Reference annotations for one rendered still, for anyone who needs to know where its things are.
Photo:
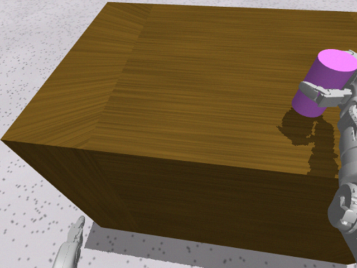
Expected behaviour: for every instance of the left robot hand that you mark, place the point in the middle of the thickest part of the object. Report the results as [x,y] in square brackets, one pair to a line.
[69,252]

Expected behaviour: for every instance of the can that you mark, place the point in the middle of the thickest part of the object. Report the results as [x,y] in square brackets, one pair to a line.
[331,70]

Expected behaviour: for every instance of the right robot hand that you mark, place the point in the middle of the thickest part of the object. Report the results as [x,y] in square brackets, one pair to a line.
[331,97]

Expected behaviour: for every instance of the right robot arm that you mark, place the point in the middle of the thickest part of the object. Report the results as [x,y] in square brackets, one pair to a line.
[342,212]

